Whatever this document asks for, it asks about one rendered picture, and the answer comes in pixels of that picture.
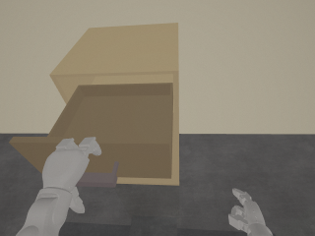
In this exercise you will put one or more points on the drawer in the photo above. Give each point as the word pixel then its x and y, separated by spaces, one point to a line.
pixel 132 123

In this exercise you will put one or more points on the handle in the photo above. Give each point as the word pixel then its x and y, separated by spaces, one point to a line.
pixel 99 179

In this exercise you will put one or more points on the robot left forearm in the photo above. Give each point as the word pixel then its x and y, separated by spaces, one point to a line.
pixel 48 213

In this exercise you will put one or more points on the cabinet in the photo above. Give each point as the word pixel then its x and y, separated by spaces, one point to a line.
pixel 121 55

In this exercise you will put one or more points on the robot right forearm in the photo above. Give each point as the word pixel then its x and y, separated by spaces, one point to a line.
pixel 258 229

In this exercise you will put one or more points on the left robot hand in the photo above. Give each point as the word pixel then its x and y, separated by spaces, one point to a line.
pixel 66 165

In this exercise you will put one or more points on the right robot hand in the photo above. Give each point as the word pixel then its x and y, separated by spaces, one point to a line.
pixel 241 217

